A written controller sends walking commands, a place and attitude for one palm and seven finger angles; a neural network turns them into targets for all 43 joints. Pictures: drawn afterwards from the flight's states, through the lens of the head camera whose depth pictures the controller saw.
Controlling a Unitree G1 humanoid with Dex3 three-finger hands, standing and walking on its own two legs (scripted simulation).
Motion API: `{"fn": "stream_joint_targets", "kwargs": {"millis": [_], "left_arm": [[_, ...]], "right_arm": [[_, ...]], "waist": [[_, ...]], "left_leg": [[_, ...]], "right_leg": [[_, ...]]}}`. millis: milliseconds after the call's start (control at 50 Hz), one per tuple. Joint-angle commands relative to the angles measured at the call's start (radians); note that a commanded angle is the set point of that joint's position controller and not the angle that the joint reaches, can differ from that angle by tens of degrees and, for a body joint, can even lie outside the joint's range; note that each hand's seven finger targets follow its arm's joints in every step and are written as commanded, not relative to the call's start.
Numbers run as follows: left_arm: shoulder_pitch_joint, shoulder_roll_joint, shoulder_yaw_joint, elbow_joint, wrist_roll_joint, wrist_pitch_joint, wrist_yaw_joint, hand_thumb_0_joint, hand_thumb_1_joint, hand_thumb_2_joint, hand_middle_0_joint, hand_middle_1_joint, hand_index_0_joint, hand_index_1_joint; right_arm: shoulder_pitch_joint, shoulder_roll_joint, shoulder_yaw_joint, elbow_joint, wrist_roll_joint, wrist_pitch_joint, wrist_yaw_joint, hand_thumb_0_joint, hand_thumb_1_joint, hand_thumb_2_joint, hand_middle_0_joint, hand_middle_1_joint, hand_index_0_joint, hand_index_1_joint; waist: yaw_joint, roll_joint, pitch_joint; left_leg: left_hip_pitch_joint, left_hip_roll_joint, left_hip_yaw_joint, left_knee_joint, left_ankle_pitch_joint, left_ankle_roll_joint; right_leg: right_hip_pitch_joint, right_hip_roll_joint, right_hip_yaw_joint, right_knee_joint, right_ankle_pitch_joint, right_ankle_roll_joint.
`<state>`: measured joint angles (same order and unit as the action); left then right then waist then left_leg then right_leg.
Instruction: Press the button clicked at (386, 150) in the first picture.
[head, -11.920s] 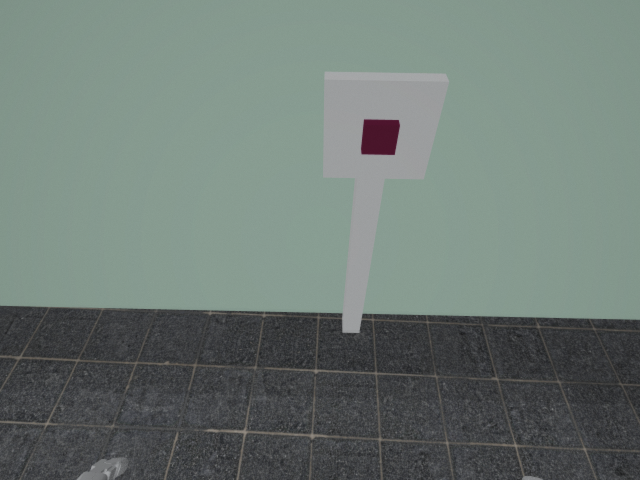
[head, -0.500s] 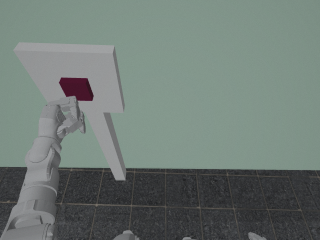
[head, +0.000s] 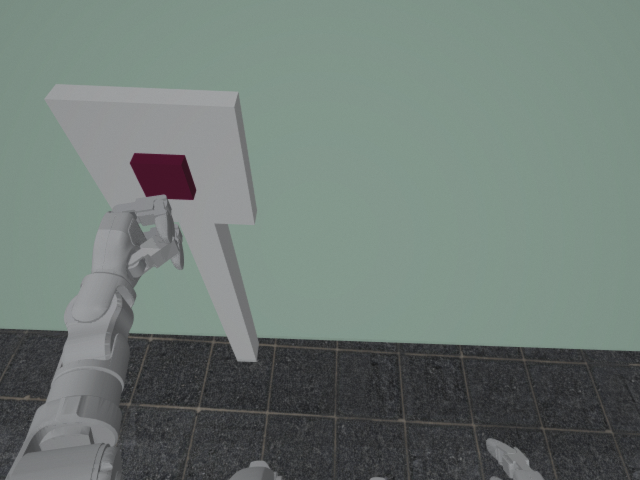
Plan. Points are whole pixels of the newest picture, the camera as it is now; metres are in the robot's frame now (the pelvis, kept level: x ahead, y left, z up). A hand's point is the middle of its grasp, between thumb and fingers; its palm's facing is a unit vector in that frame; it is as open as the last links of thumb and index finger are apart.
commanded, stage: aim a knuckle at the button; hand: left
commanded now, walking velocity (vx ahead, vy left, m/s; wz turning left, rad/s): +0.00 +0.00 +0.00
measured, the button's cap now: (165, 175) +0.48 +0.21 +0.10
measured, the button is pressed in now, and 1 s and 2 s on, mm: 0 12 6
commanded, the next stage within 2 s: press the button with the knuckle in 0.02 s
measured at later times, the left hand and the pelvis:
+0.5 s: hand (178, 225) +0.42 +0.19 +0.08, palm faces -0.03 -1.00 -0.01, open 3.1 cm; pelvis +0.00 +0.00 +0.00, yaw +0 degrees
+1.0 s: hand (177, 217) +0.43 +0.20 +0.07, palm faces -0.01 -1.00 -0.02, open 2.8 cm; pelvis -0.01 +0.00 -0.01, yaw +1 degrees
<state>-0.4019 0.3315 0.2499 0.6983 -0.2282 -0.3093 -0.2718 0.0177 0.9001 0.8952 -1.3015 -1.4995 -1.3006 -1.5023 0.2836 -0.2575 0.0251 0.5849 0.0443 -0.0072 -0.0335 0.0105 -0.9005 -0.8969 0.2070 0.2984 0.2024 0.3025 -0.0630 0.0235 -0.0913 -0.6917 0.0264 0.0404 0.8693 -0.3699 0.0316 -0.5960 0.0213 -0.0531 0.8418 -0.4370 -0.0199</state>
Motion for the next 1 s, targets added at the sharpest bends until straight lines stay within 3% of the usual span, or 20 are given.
{"fn": "stream_joint_targets", "kwargs": {"millis": [0, 40, 100, 160, 220, 280, 420, 480, 500, 520, 540, 620, 660, 680, 740, 760, 780, 800, 880, 980], "left_arm": [[-0.303, 0.212, 0.068, -0.182, -0.015, -0.068, 0.000, 0.000, 0.900, 0.900, -1.300, -1.500, -1.300, -1.500], [-0.295, 0.207, 0.062, -0.203, -0.010, -0.077, 0.001, 0.000, 0.900, 0.900, -1.300, -1.500, -1.300, -1.500], [-0.355, 0.186, 0.032, -0.229, -0.010, -0.092, -0.001, 0.000, 0.900, 0.900, -1.300, -1.500, -1.300, -1.500], [-0.416, 0.242, 0.068, -0.204, -0.008, -0.102, 0.001, 0.000, 0.900, 0.900, -1.300, -1.500, -1.300, -1.500], [-0.473, 0.248, 0.069, -0.182, -0.005, -0.111, -0.003, 0.000, 0.900, 0.900, -1.300, -1.500, -1.300, -1.500], [-0.448, 0.260, 0.081, -0.137, 0.000, -0.107, -0.011, 0.000, 0.900, 0.900, -1.300, -1.500, -1.300, -1.500], [-0.419, 0.246, 0.073, -0.074, -0.007, -0.072, -0.033, 0.000, 0.900, 0.900, -1.300, -1.500, -1.300, -1.500], [-0.420, 0.266, 0.103, -0.060, -0.011, -0.073, -0.026, 0.000, 0.900, 0.900, -1.300, -1.500, -1.300, -1.500], [-0.434, 0.260, 0.097, -0.053, -0.011, -0.075, -0.025, 0.000, 0.900, 0.900, -1.300, -1.500, -1.300, -1.500], [-0.455, 0.291, 0.120, -0.042, -0.007, -0.079, -0.021, 0.000, 0.900, 0.900, -1.300, -1.500, -1.300, -1.500], [-0.483, 0.275, 0.103, -0.042, -0.004, -0.084, -0.019, 0.000, 0.900, 0.900, -1.300, -1.500, -1.300, -1.500], [-0.594, 0.299, 0.103, 0.008, 0.020, -0.111, -0.012, 0.000, 0.900, 0.900, -1.300, -1.500, -1.300, -1.500], [-0.664, 0.321, 0.108, 0.005, 0.028, -0.126, -0.012, 0.000, 0.900, 0.900, -1.300, -1.500, -1.300, -1.500], [-0.653, 0.304, 0.096, 0.018, 0.030, -0.126, -0.018, 0.000, 0.900, 0.900, -1.300, -1.500, -1.300, -1.500], [-0.685, 0.296, 0.087, 0.036, 0.026, -0.126, -0.024, 0.000, 0.900, 0.900, -1.300, -1.500, -1.300, -1.500], [-0.702, 0.282, 0.079, 0.039, 0.021, -0.127, -0.024, 0.000, 0.900, 0.900, -1.300, -1.500, -1.300, -1.500], [-0.695, 0.296, 0.093, 0.043, 0.023, -0.126, -0.022, 0.000, 0.900, 0.900, -1.300, -1.500, -1.300, -1.500], [-0.729, 0.270, 0.063, 0.029, 0.020, -0.126, -0.021, 0.000, 0.900, 0.900, -1.300, -1.500, -1.300, -1.500], [-0.813, 0.271, 0.057, 0.065, 0.030, -0.138, -0.003, 0.000, 0.900, 0.900, -1.300, -1.500, -1.300, -1.500], [-0.863, 0.275, 0.057, 0.106, 0.047, -0.157, 0.020, 0.000, 0.900, 0.900, -1.300, -1.500, -1.300, -1.500]], "right_arm": [[0.033, -0.156, -0.057, -0.111, 0.004, -0.031, -0.013, 0.000, -0.900, -0.900, 0.200, 0.300, 0.200, 0.300], [0.034, -0.155, -0.059, -0.117, 0.003, -0.031, -0.013, 0.000, -0.900, -0.900, 0.200, 0.300, 0.200, 0.300], [0.035, -0.152, -0.058, -0.107, 0.004, -0.033, -0.014, 0.000, -0.900, -0.900, 0.200, 0.300, 0.200, 0.300], [0.045, -0.160, -0.058, -0.086, 0.001, -0.032, -0.022, 0.000, -0.900, -0.900, 0.200, 0.300, 0.200, 0.300], [0.048, -0.156, -0.055, -0.071, 0.002, -0.035, -0.027, 0.000, -0.900, -0.900, 0.200, 0.300, 0.200, 0.300], [0.056, -0.157, -0.055, -0.066, 0.001, -0.032, -0.025, 0.000, -0.900, -0.900, 0.200, 0.300, 0.200, 0.300], [0.077, -0.161, -0.060, -0.077, 0.002, -0.017, -0.014, 0.000, -0.900, -0.900, 0.200, 0.300, 0.200, 0.300], [0.085, -0.164, -0.063, -0.079, 0.001, -0.011, -0.012, 0.000, -0.900, -0.900, 0.200, 0.300, 0.200, 0.300], [0.087, -0.164, -0.061, -0.081, 0.000, -0.008, -0.012, 0.000, -0.900, -0.900, 0.200, 0.300, 0.200, 0.300], [0.091, -0.166, -0.064, -0.076, 0.000, -0.004, -0.014, 0.000, -0.900, -0.900, 0.200, 0.300, 0.200, 0.300], [0.089, -0.163, -0.061, -0.077, 0.000, -0.004, -0.014, 0.000, -0.900, -0.900, 0.200, 0.300, 0.200, 0.300], [0.104, -0.164, -0.059, -0.053, -0.003, 0.000, -0.016, 0.000, -0.900, -0.900, 0.200, 0.300, 0.200, 0.300], [0.115, -0.168, -0.061, -0.041, -0.006, 0.002, -0.019, 0.000, -0.900, -0.900, 0.200, 0.300, 0.200, 0.300], [0.112, -0.165, -0.061, -0.044, -0.005, 0.002, -0.018, 0.000, -0.900, -0.900, 0.200, 0.300, 0.200, 0.300], [0.119, -0.168, -0.060, -0.037, -0.005, 0.003, -0.018, 0.000, -0.900, -0.900, 0.200, 0.300, 0.200, 0.300], [0.126, -0.167, -0.062, -0.033, -0.006, 0.002, -0.017, 0.000, -0.900, -0.900, 0.200, 0.300, 0.200, 0.300], [0.126, -0.171, -0.063, -0.032, -0.005, 0.004, -0.018, 0.000, -0.900, -0.900, 0.200, 0.300, 0.200, 0.300], [0.125, -0.168, -0.063, -0.030, -0.005, 0.003, -0.018, 0.000, -0.900, -0.900, 0.200, 0.300, 0.200, 0.300], [0.135, -0.174, -0.064, -0.008, -0.006, 0.002, -0.019, 0.000, -0.900, -0.900, 0.200, 0.300, 0.200, 0.300], [0.145, -0.177, -0.062, 0.005, -0.012, -0.002, -0.017, 0.000, -0.900, -0.900, 0.200, 0.300, 0.200, 0.300]], "waist": [[-0.002, -0.016, -0.273], [0.001, 0.001, -0.284], [-0.015, 0.034, -0.300], [-0.026, -0.002, -0.301], [-0.030, 0.025, -0.328], [-0.016, 0.057, -0.352], [-0.012, 0.032, -0.341], [-0.010, -0.013, -0.338], [-0.017, -0.017, -0.325], [-0.018, -0.032, -0.312], [-0.025, -0.016, -0.302], [-0.049, 0.020, -0.299], [-0.059, 0.038, -0.333], [-0.050, 0.072, -0.364], [-0.054, 0.088, -0.391], [-0.062, 0.067, -0.398], [-0.053, 0.083, -0.409], [-0.070, 0.081, -0.411], [-0.089, 0.060, -0.371], [-0.096, 0.052, -0.369]], "left_leg": [[0.250, -0.010, -0.065, -0.097, 0.202, 0.001], [0.263, -0.010, -0.065, -0.098, 0.211, 0.001], [0.291, -0.010, -0.067, -0.087, 0.213, 0.002], [0.263, -0.008, -0.071, -0.078, 0.188, 0.005], [0.271, -0.012, -0.070, -0.074, 0.196, 0.005], [0.283, -0.012, -0.071, -0.072, 0.219, 0.001], [0.259, -0.013, -0.062, -0.067, 0.269, 0.003], [0.236, -0.012, -0.057, -0.064, 0.267, 0.006], [0.225, -0.014, -0.055, -0.063, 0.262, 0.008], [0.207, -0.012, -0.055, -0.062, 0.247, 0.007], [0.202, -0.016, -0.051, -0.061, 0.232, 0.009], [0.211, -0.011, -0.061, -0.046, 0.201, 0.009], [0.236, -0.006, -0.073, -0.039, 0.212, 0.008], [0.258, -0.008, -0.071, -0.038, 0.215, 0.005], [0.293, -0.003, -0.085, -0.039, 0.229, 0.000], [0.301, -0.002, -0.089, -0.033, 0.246, 0.003], [0.310, 0.000, -0.090, -0.032, 0.256, -0.001], [0.320, 0.001, -0.092, -0.032, 0.249, 0.000], [0.304, 0.004, -0.105, -0.034, 0.203, 0.002], [0.298, 0.004, -0.116, -0.033, 0.170, 0.001]], "right_leg": [[0.036, 0.013, 0.033, -0.118, 0.282, 0.004], [0.038, 0.013, 0.034, -0.116, 0.289, 0.003], [0.017, 0.014, 0.039, -0.116, 0.285, 0.003], [0.022, 0.015, 0.045, -0.116, 0.261, 0.005], [0.030, 0.010, 0.052, -0.114, 0.277, 0.006], [0.031, 0.011, 0.049, -0.107, 0.291, 0.002], [0.043, 0.014, 0.043, -0.101, 0.357, 0.003], [0.055, 0.015, 0.046, -0.102, 0.366, 0.007], [0.051, 0.015, 0.048, -0.103, 0.368, 0.008], [0.050, 0.015, 0.050, -0.103, 0.357, 0.010], [0.041, 0.014, 0.055, -0.105, 0.346, 0.012], [-0.017, 0.016, 0.057, -0.098, 0.288, 0.009], [-0.035, 0.017, 0.054, -0.086, 0.277, 0.006], [-0.042, 0.017, 0.055, -0.085, 0.272, 0.006], [-0.063, 0.019, 0.042, -0.082, 0.261, 0.001], [-0.067, 0.022, 0.039, -0.079, 0.271, 0.000], [-0.075, 0.023, 0.040, -0.077, 0.276, 0.000], [-0.087, 0.024, 0.037, -0.078, 0.268, 0.003], [-0.132, 0.027, 0.032, -0.084, 0.216, 0.002], [-0.159, 0.027, 0.032, -0.082, 0.176, 0.001]]}}
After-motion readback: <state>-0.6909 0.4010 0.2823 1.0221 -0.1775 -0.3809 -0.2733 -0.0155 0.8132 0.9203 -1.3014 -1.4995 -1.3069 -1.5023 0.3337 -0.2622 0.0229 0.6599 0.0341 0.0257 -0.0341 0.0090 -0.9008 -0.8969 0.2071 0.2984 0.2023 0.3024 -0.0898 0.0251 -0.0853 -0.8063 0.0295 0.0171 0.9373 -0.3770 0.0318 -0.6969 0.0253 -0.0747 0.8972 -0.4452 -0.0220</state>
